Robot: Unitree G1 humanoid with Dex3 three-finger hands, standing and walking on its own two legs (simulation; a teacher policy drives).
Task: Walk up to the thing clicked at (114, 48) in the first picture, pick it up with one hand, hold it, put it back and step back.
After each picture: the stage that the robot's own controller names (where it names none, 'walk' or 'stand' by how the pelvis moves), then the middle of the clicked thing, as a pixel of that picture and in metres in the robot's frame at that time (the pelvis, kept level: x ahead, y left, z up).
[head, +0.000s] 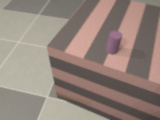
stand; (113, 43) +0.67 -0.17 -0.09
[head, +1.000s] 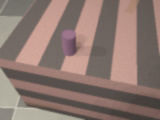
walk; (69, 43) +0.59 +0.10 -0.06
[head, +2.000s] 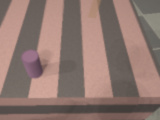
stand; (32, 64) +0.46 +0.21 -0.06
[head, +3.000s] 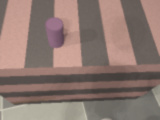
walk; (55, 33) +0.54 +0.11 -0.06
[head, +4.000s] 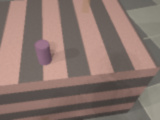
stand; (43, 52) +0.57 +0.19 -0.09
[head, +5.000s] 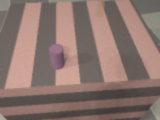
stand; (57, 57) +0.55 +0.14 -0.09
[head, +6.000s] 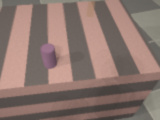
stand; (49, 56) +0.57 +0.17 -0.09
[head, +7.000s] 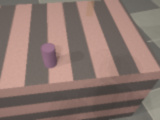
stand; (49, 56) +0.57 +0.17 -0.09
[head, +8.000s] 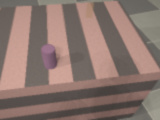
stand; (49, 57) +0.57 +0.17 -0.09
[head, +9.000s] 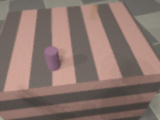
rise first; (52, 59) +0.56 +0.19 -0.09
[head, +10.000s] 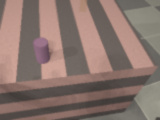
go down; (42, 51) +0.58 +0.17 -0.08
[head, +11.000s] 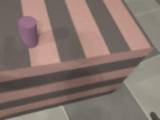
go down; (28, 33) +0.57 +0.18 -0.03
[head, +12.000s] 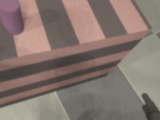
close in; (11, 17) +0.57 +0.18 +0.00
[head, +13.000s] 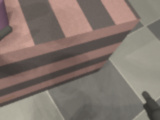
close; out of the picture +0.58 +0.19 +0.02
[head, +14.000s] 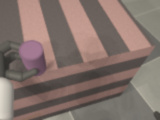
lift; (34, 59) +0.41 +0.14 +0.06
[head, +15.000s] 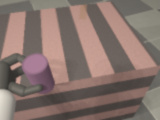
lift; (40, 75) +0.32 +0.13 +0.13
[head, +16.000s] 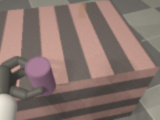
hold; (42, 77) +0.31 +0.13 +0.11
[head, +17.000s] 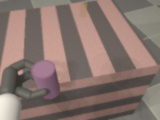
hold; (47, 80) +0.32 +0.12 +0.09
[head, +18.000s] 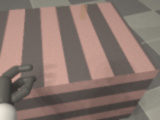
crouch; out of the picture +0.23 +0.00 -0.74
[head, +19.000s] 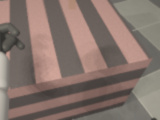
crouch; out of the picture +0.27 -0.14 -0.73
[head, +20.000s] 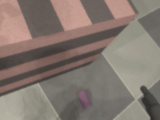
lower; (84, 99) +0.33 -0.27 -0.63
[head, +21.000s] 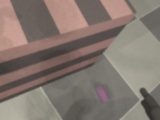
lower; (102, 93) +0.36 -0.39 -0.63
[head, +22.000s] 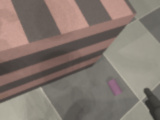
lower; (114, 87) +0.40 -0.50 -0.63
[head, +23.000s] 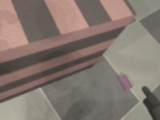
lower; (125, 82) +0.42 -0.61 -0.63
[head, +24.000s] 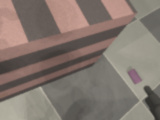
loosen; (134, 76) +0.45 -0.70 -0.62
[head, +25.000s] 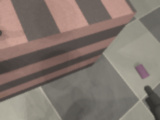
withdraw; (142, 71) +0.48 -0.79 -0.62
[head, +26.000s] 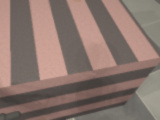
sink last; out of the picture +0.46 -0.90 -0.69
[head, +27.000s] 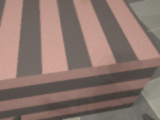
stand; out of the picture +0.47 -0.95 -0.69
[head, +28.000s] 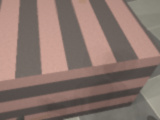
stand; out of the picture +0.49 -1.01 -0.69
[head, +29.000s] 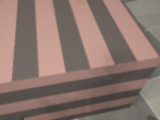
stand; out of the picture +0.49 -1.06 -0.69
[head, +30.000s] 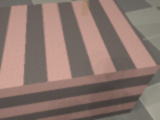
stand; out of the picture +0.51 -1.14 -0.74
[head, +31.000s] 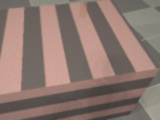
stand; out of the picture +0.50 -1.18 -0.75
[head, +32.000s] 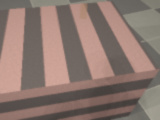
stand; out of the picture +0.50 -1.21 -0.75
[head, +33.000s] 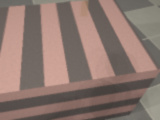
walk; out of the picture +0.49 -1.23 -0.75
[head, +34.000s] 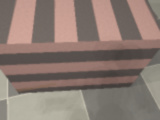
walk; out of the picture +0.54 -1.29 -0.73
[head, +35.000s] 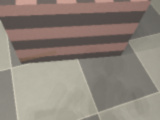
walk; out of the picture +0.92 -1.29 -0.73
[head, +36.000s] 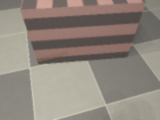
stand; out of the picture +1.07 -1.34 -0.73
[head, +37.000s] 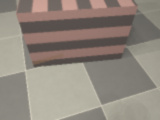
stand; out of the picture +1.10 -1.34 -0.75
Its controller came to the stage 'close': yes
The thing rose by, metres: 0.21
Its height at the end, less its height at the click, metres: -0.65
